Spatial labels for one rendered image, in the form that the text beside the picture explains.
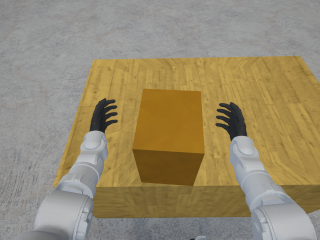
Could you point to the left robot forearm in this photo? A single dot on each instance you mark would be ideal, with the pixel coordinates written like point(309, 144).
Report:
point(87, 169)

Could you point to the carton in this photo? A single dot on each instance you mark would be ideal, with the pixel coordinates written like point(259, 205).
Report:
point(168, 144)

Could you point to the left robot hand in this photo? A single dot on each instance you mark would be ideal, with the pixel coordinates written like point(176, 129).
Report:
point(99, 117)

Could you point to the right robot hand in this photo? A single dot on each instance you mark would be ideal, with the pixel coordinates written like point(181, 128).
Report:
point(236, 122)

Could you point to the right robot forearm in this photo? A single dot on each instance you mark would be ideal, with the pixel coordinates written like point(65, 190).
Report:
point(254, 180)

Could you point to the robot left upper arm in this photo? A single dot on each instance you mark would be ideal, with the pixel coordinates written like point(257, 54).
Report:
point(64, 216)

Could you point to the robot right upper arm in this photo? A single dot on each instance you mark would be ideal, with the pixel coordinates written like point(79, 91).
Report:
point(284, 221)

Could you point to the pedestal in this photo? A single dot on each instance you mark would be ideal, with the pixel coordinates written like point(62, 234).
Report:
point(279, 98)

